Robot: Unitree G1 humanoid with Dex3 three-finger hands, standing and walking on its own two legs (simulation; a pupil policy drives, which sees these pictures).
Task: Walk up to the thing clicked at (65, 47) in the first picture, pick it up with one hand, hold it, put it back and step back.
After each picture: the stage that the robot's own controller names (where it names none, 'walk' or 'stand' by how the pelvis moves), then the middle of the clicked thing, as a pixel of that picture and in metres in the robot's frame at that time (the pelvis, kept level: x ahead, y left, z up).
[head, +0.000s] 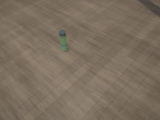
stand; (63, 40) +1.35 +0.24 -0.65
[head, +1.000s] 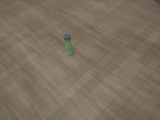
walk; (68, 44) +1.23 +0.26 -0.65
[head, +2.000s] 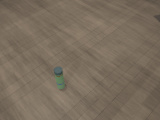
walk; (59, 78) +0.78 +0.24 -0.63
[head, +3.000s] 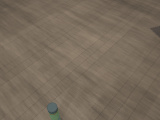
walk; (54, 114) +0.50 +0.22 -0.64
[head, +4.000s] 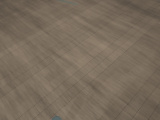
stand; out of the picture +0.41 +0.21 -0.66
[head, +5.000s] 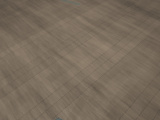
stand; out of the picture +0.39 +0.19 -0.66
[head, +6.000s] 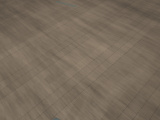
stand; out of the picture +0.40 +0.21 -0.66
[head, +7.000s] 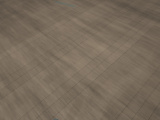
stand; out of the picture +0.40 +0.21 -0.66
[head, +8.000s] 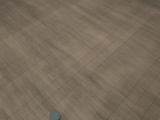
go down; out of the picture +0.40 +0.21 -0.65
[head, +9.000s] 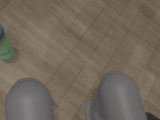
go down; out of the picture +0.47 +0.28 -0.22
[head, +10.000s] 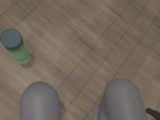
close in; (18, 49) +0.47 +0.26 -0.26
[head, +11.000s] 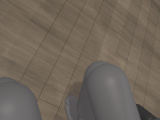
close in; out of the picture +0.45 +0.31 -0.16
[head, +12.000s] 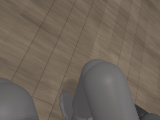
close; out of the picture +0.44 +0.31 -0.16
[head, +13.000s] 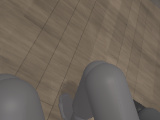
lift; out of the picture +0.40 +0.30 -0.16
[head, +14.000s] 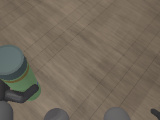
lift; (21, 79) +0.33 +0.20 +0.03
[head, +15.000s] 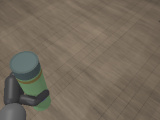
hold; (34, 86) +0.32 +0.17 +0.04
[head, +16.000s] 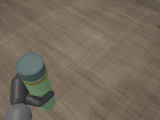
hold; (39, 86) +0.32 +0.16 +0.04
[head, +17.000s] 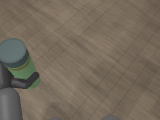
crouch; (23, 68) +0.39 +0.20 -0.01
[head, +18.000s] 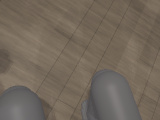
lower; out of the picture +0.49 +0.29 -0.06
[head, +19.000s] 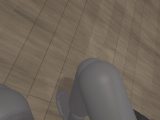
lower; out of the picture +0.45 +0.32 -0.16
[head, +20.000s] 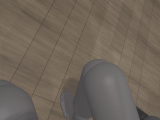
lower; out of the picture +0.43 +0.32 -0.16
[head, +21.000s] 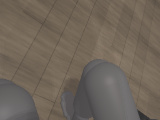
lower; out of the picture +0.43 +0.32 -0.16
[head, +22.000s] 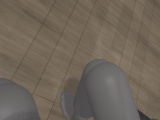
lower; out of the picture +0.43 +0.32 -0.16
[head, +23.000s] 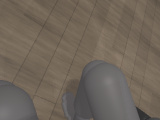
open; out of the picture +0.43 +0.29 -0.16
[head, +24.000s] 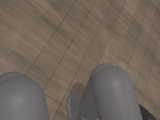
stand; out of the picture +0.43 +0.28 -0.18
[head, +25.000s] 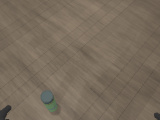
stand; (49, 102) +0.41 +0.20 -0.51
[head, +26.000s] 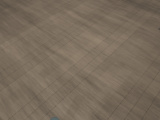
stand; out of the picture +0.39 +0.20 -0.60
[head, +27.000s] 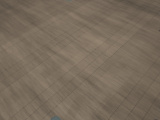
stand; out of the picture +0.40 +0.20 -0.60
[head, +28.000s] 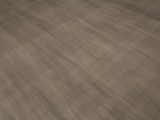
stand; out of the picture +0.41 +0.18 -0.65
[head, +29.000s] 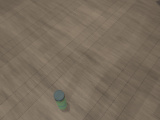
walk; (60, 100) +0.46 +0.16 -0.63
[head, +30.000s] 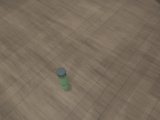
walk; (63, 79) +0.67 +0.20 -0.63
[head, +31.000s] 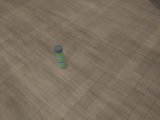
stand; (60, 56) +0.98 +0.27 -0.63
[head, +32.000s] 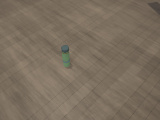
stand; (65, 56) +1.03 +0.19 -0.65
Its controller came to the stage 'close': yes
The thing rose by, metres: 0.69
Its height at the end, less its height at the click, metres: +0.00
